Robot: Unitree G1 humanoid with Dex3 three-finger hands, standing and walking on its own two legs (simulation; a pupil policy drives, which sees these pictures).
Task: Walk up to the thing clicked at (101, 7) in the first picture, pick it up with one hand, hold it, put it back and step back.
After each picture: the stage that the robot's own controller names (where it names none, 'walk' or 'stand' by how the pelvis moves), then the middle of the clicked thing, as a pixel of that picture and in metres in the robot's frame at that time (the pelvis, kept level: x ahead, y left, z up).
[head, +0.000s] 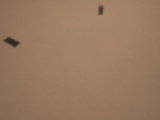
stand; (100, 9) +1.97 -0.26 -0.72
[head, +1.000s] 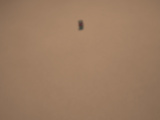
walk; (80, 25) +1.85 +0.14 -0.70
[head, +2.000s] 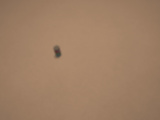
walk; (57, 51) +1.20 +0.36 -0.72
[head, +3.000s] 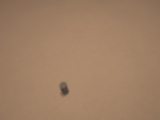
walk; (64, 88) +0.78 +0.26 -0.72
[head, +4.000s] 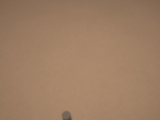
walk; (67, 118) +0.51 +0.19 -0.71
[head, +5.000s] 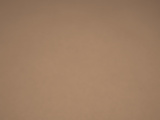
stand; out of the picture +0.41 +0.20 -0.71
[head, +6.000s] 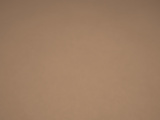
stand; out of the picture +0.39 +0.17 -0.72
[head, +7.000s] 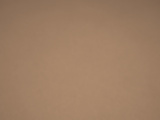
stand; out of the picture +0.39 +0.16 -0.71
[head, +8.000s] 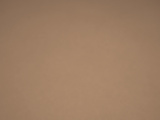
stand; out of the picture +0.41 +0.17 -0.72
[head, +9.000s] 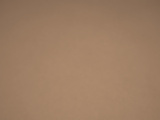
stand; out of the picture +0.40 +0.17 -0.73
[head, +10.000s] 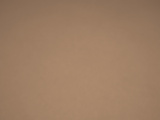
stand; out of the picture +0.40 +0.18 -0.73
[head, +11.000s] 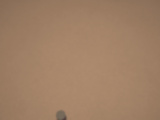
go down; (61, 117) +0.41 +0.17 -0.71
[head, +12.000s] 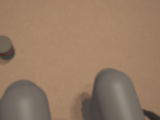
go down; (4, 48) +0.48 +0.24 -0.28
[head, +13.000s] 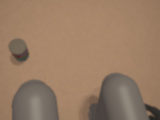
close in; (19, 50) +0.47 +0.23 -0.29
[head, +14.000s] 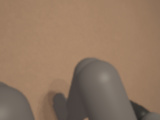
close in; out of the picture +0.45 +0.28 -0.22
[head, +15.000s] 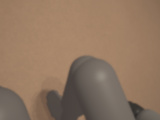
close; out of the picture +0.45 +0.28 -0.23
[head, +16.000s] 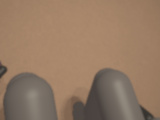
lift; out of the picture +0.36 +0.26 -0.16
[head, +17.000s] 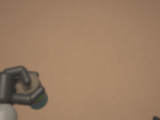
lift; (33, 92) +0.32 +0.17 +0.00
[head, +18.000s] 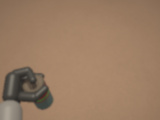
hold; (39, 92) +0.33 +0.16 -0.02
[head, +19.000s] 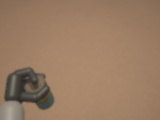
hold; (40, 93) +0.33 +0.16 -0.02
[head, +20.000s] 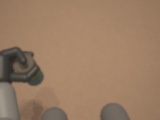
crouch; (29, 71) +0.40 +0.18 -0.08
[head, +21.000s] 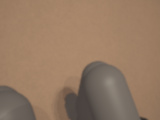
lower; out of the picture +0.44 +0.27 -0.22
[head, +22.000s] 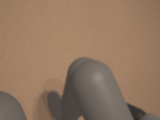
lower; out of the picture +0.43 +0.29 -0.23
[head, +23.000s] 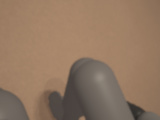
lower; out of the picture +0.43 +0.28 -0.23
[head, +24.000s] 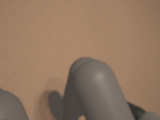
lower; out of the picture +0.43 +0.28 -0.23
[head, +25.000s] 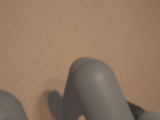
lower; out of the picture +0.43 +0.29 -0.23
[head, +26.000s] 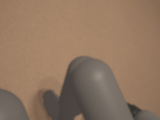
open; out of the picture +0.43 +0.27 -0.23
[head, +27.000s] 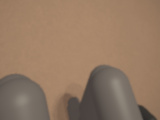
stand; out of the picture +0.43 +0.25 -0.26
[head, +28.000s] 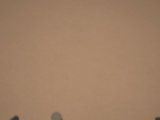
stand; (57, 119) +0.39 +0.16 -0.62
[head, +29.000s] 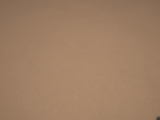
stand; out of the picture +0.38 +0.17 -0.67
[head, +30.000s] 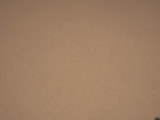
stand; out of the picture +0.37 +0.16 -0.67
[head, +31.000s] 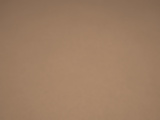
stand; out of the picture +0.39 +0.15 -0.72
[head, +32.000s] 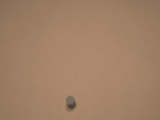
walk; (71, 102) +0.49 +0.13 -0.70
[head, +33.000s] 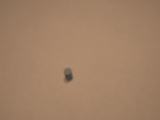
walk; (68, 74) +0.76 +0.16 -0.70
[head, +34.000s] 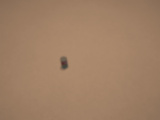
stand; (64, 62) +1.03 +0.21 -0.70
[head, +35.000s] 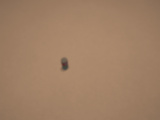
stand; (64, 63) +1.02 +0.20 -0.72
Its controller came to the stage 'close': yes
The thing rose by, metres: 0.70
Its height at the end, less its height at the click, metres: +0.00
